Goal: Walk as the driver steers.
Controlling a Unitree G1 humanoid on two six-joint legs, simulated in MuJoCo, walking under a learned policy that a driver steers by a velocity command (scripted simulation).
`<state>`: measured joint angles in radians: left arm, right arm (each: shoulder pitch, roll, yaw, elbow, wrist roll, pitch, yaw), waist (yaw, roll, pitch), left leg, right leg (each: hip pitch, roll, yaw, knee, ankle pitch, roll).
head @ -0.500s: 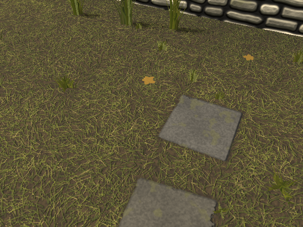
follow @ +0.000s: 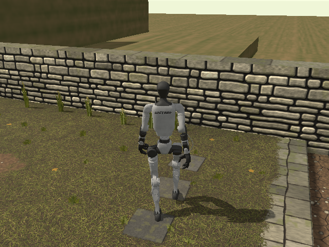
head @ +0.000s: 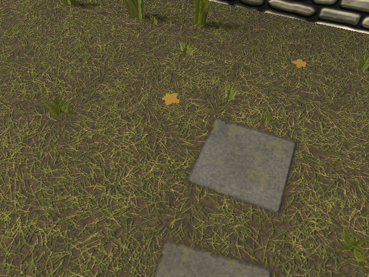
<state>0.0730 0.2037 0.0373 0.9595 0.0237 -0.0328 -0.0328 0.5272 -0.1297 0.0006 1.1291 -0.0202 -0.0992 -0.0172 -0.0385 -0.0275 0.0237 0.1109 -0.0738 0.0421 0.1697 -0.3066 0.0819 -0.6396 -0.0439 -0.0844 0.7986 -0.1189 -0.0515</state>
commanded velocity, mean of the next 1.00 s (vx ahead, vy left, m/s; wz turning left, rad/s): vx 0.49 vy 0.00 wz -0.49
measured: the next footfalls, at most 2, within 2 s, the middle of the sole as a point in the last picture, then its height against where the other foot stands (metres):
right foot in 0.14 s outside the picture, level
left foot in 0.68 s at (177, 243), level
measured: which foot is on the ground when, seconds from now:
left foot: down 0.00-0.12, up 0.14-0.66, down 0.68-1.00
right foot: up 0.00-0.12, down 0.14-0.68, up 0.70-1.00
